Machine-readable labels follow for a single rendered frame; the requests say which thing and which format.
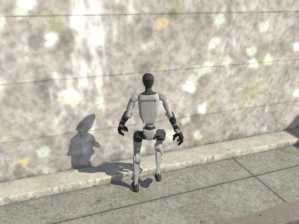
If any robot left forearm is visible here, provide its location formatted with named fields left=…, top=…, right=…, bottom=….
left=119, top=111, right=128, bottom=127

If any robot right hand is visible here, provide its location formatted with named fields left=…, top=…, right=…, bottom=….
left=173, top=132, right=184, bottom=145

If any right robot upper arm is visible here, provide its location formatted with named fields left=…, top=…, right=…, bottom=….
left=158, top=93, right=173, bottom=119

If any left robot thigh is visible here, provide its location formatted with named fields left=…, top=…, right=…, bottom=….
left=133, top=130, right=143, bottom=164

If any right robot shin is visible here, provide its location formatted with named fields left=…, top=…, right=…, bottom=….
left=156, top=144, right=162, bottom=175

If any left robot upper arm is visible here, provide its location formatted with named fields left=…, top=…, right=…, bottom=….
left=124, top=94, right=139, bottom=119

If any robot left hand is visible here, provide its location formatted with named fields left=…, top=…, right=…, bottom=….
left=118, top=126, right=128, bottom=136

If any robot right forearm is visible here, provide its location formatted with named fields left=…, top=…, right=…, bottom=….
left=169, top=112, right=181, bottom=133

